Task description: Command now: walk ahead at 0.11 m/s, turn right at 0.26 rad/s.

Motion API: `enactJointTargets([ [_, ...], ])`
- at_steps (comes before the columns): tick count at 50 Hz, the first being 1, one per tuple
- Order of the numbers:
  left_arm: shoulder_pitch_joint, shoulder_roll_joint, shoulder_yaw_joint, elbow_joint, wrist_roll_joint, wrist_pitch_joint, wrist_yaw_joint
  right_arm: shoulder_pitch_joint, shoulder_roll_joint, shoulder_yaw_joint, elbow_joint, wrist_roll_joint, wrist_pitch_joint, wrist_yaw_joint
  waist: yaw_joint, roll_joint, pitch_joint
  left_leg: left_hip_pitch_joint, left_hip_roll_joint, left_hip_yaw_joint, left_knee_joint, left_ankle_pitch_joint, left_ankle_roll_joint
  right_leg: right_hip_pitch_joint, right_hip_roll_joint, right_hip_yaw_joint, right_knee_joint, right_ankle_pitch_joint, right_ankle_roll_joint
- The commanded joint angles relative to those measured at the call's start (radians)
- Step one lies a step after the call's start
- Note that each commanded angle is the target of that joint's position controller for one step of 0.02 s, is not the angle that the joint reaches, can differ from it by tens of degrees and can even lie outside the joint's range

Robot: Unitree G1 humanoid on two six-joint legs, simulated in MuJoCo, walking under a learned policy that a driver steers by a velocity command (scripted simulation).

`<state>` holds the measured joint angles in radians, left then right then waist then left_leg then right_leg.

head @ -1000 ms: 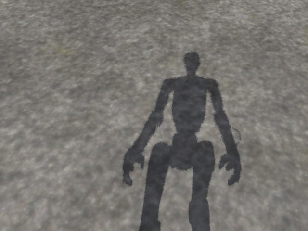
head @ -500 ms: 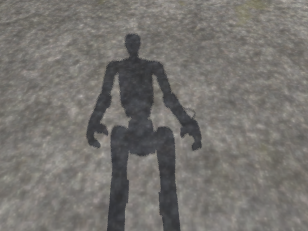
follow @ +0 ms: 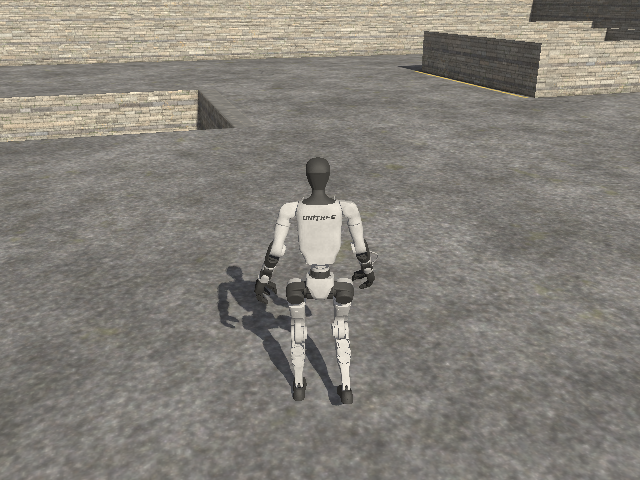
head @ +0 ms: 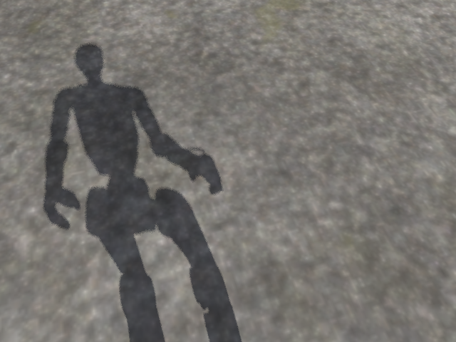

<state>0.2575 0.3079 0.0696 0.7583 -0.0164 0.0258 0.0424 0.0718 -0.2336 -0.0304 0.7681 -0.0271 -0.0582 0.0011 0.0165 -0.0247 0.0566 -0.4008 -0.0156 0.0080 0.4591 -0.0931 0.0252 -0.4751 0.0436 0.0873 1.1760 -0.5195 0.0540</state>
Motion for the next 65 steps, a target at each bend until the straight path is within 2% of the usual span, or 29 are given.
enactJointTargets([
  [1,0.107,0.017,0.004,-0.046,0.01,0.002,0.005,-0.014,-0.129,-0.03,-0.031,-0.002,0.002,-0.001,0.026,0.162,-0.155,0.123,0.217,-0.167,-0.158,0.364,0.209,0.057,-0.051,-0.029,-0.193,0.043,0.014],
  [3,0.078,0.011,-0.004,-0.05,0.018,-0.003,0.002,-0.013,-0.148,-0.037,-0.019,0.009,0.005,-0.002,0.013,0.168,-0.203,0.14,0.233,-0.155,-0.153,0.412,0.222,0.134,-0.064,-0.041,-0.333,0.126,0.008],
  [6,0.042,0.04,0.0,-0.053,0.015,0.005,-0.008,0.003,-0.168,-0.04,-0.003,0.023,0.022,-0.004,0.003,0.162,-0.207,0.139,0.242,-0.166,-0.159,0.174,0.211,0.22,-0.06,-0.058,-0.492,0.227,-0.012],
  [9,0.014,0.051,0.003,-0.06,0.034,0.009,-0.015,0.032,-0.125,-0.019,0.021,0.031,0.029,0.002,0.021,0.129,-0.138,0.021,0.184,-0.149,-0.14,-0.171,0.111,0.373,-0.065,-0.048,-0.735,0.37,-0.076],
  [10,0.008,0.097,0.008,-0.08,0.047,0.008,-0.009,0.057,-0.091,-0.005,0.025,0.016,0.023,0.008,0.004,0.043,-0.14,-0.032,0.137,-0.107,-0.071,-0.264,0.043,0.426,-0.18,0.082,-0.782,0.434,-0.119],
  [11,-0.052,0.142,0.013,-0.084,0.044,0.01,-0.005,0.12,-0.065,-0.001,0.028,0.006,0.017,0.012,-0.079,-0.126,-0.123,0.016,0.041,0.002,-0.02,-0.284,-0.015,0.305,-0.248,0.149,-0.803,0.347,-0.182],
  [12,-0.074,0.069,-0.002,-0.083,0.044,0.002,-0.014,0.086,-0.084,-0.003,0.036,-0.002,0.019,0.007,-0.053,-0.137,-0.112,0.136,0.042,0.004,-0.008,-0.204,-0.041,0.179,-0.221,0.139,-0.846,0.151,-0.185],
  [13,-0.09,0.036,-0.012,-0.078,0.049,-0.008,-0.02,0.063,-0.102,-0.007,0.039,0.0,0.023,0.004,-0.05,-0.122,-0.07,0.16,0.044,0.002,-0.012,-0.148,-0.048,0.142,-0.175,0.106,-0.85,0.07,-0.149],
  [16,-0.074,0.047,-0.012,-0.063,0.041,-0.032,-0.023,0.091,-0.131,-0.015,0.073,0.004,0.03,-0.007,-0.044,-0.08,-0.027,0.148,0.06,-0.014,-0.026,-0.106,-0.035,0.153,-0.126,0.056,-0.804,0.189,-0.097],
  [19,-0.043,0.049,-0.011,-0.047,0.03,-0.038,-0.018,0.096,-0.119,-0.013,0.099,0.01,0.022,-0.006,-0.032,-0.019,-0.056,0.151,0.064,-0.016,-0.025,-0.06,-0.033,0.216,-0.117,0.038,-0.753,0.334,-0.102],
  [26,-0.046,0.033,-0.01,-0.021,0.026,-0.039,-0.021,0.098,-0.121,-0.016,0.154,0.019,0.034,-0.016,-0.033,0.018,-0.088,0.204,0.07,-0.018,-0.002,0.028,-0.038,0.251,-0.101,0.016,-0.726,0.481,-0.106],
  [29,-0.006,0.056,0.003,0.008,0.024,-0.035,-0.015,0.091,-0.114,-0.013,0.172,0.033,0.045,-0.018,-0.013,-0.014,-0.087,0.132,0.021,0.015,0.052,-0.156,-0.024,0.298,-0.094,0.0,-0.759,0.236,-0.118],
  [30,0.007,0.086,0.014,0.006,0.02,-0.032,-0.01,0.062,-0.117,-0.015,0.157,0.039,0.046,-0.019,0.006,-0.056,-0.057,0.051,-0.009,0.041,0.123,-0.276,-0.017,0.304,-0.133,0.055,-0.805,0.059,-0.151],
  [32,0.064,0.141,0.035,0.015,0.009,-0.041,0.001,-0.022,-0.124,-0.019,0.101,0.053,0.031,-0.012,0.047,-0.154,0.038,-0.166,0.011,0.035,0.322,-0.374,0.014,0.33,-0.334,0.303,-0.956,-0.2,-0.266],
  [34,0.1,0.123,0.035,0.03,0.019,-0.077,0.008,-0.061,-0.134,-0.029,0.067,0.07,0.013,0.001,0.058,-0.133,0.094,-0.366,0.093,-0.076,0.533,-0.472,0.048,0.401,-0.449,0.42,-1.007,-0.119,-0.331],
  [36,0.043,0.092,0.03,0.023,-0.001,-0.097,0.007,-0.022,-0.131,-0.033,0.074,0.069,0.002,0.013,0.026,-0.083,0.07,-0.405,0.142,-0.101,0.495,-0.415,0.052,0.482,-0.425,0.299,-1.003,0.03,-0.289],
  [38,-0.016,0.114,0.038,0.013,0.001,-0.098,-0.002,-0.017,-0.104,-0.023,0.079,0.058,-0.001,0.031,0.014,-0.07,0.024,-0.237,0.137,-0.025,0.376,-0.313,0.034,0.416,-0.346,0.113,-0.997,0.2,-0.233],
  [41,-0.044,0.148,0.054,0.013,-0.006,-0.09,-0.018,0.067,-0.106,-0.025,0.103,0.056,0.011,0.051,-0.03,-0.076,-0.026,0.067,0.054,0.095,0.222,-0.139,0.011,0.264,-0.27,-0.07,-0.926,0.226,-0.187],
  [43,-0.029,0.129,0.046,0.015,-0.005,-0.09,-0.022,0.202,-0.149,-0.054,0.142,0.052,0.024,0.044,-0.093,-0.038,-0.076,0.289,-0.031,0.156,0.176,-0.14,0.033,0.167,-0.238,-0.144,-0.732,0.328,-0.149],
  [44,-0.025,0.084,0.03,0.01,0.01,-0.093,-0.022,0.317,-0.206,-0.084,0.161,0.063,0.026,0.035,-0.15,0.061,-0.12,0.433,-0.002,0.058,0.118,-0.171,0.078,0.087,-0.196,-0.227,-0.461,0.407,-0.094],
  [45,-0.045,-0.02,-0.002,-0.064,0.037,-0.106,-0.024,0.39,-0.358,-0.112,0.149,0.058,0.021,0.02,-0.133,0.4,-0.152,0.57,0.283,-0.544,-0.103,-0.331,0.259,-0.22,-0.047,-0.236,-0.028,0.022,-0.002],
  [46,-0.07,0.012,0.0,-0.081,-0.002,-0.135,-0.024,0.388,-0.327,-0.093,0.124,0.043,-0.003,0.032,-0.14,0.294,-0.218,0.618,0.384,-0.895,-0.308,-0.555,0.357,-0.364,-0.002,-0.025,0.123,-0.06,-0.02],
  [47,-0.115,0.074,0.012,-0.088,-0.041,-0.156,-0.032,0.337,-0.275,-0.079,0.11,0.036,-0.021,0.034,-0.129,0.194,-0.114,0.576,0.392,-0.817,-0.301,-0.579,0.334,-0.461,-0.068,0.003,0.164,0.018,-0.059],
  [48,-0.127,0.097,0.015,-0.084,-0.031,-0.168,-0.033,0.285,-0.225,-0.066,0.091,0.038,-0.03,0.035,-0.104,0.125,-0.07,0.505,0.348,-0.695,-0.268,-0.489,0.29,-0.44,-0.11,0.0,0.115,0.111,-0.087],
  [49,-0.115,0.098,0.019,-0.065,-0.002,-0.171,-0.028,0.226,-0.199,-0.056,0.069,0.038,-0.029,0.033,-0.071,0.072,-0.041,0.416,0.303,-0.58,-0.254,-0.367,0.254,-0.378,-0.143,0.003,0.034,0.188,-0.091],
  [51,-0.099,0.106,0.031,-0.055,0.021,-0.16,-0.03,0.185,-0.176,-0.047,0.042,0.03,-0.026,0.023,-0.032,0.103,-0.035,0.316,0.229,-0.438,-0.28,-0.216,0.22,-0.25,-0.158,0.001,-0.103,0.283,-0.082],
  [57,-0.267,0.028,0.011,-0.108,0.021,-0.145,-0.041,0.281,-0.197,-0.059,0.047,0.045,-0.018,-0.018,-0.062,0.096,-0.013,0.261,0.143,-0.257,-0.28,0.079,0.186,-0.188,-0.075,-0.044,-0.5,0.56,-0.013],
  [62,-0.413,0.024,0.002,-0.16,0.005,-0.158,-0.068,0.366,-0.19,-0.065,0.057,0.056,-0.005,-0.028,-0.109,0.113,0.007,0.285,0.16,-0.31,-0.236,0.042,0.171,-0.125,-0.038,-0.035,-0.674,0.641,-0.018],
  [65,-0.412,0.052,0.009,-0.169,0.004,-0.171,-0.077,0.372,-0.196,-0.074,0.05,0.056,0.007,-0.038,-0.091,0.128,0.003,0.36,0.193,-0.368,-0.164,0.1,0.157,-0.088,-0.035,-0.017,-0.722,0.584,-0.041],
])
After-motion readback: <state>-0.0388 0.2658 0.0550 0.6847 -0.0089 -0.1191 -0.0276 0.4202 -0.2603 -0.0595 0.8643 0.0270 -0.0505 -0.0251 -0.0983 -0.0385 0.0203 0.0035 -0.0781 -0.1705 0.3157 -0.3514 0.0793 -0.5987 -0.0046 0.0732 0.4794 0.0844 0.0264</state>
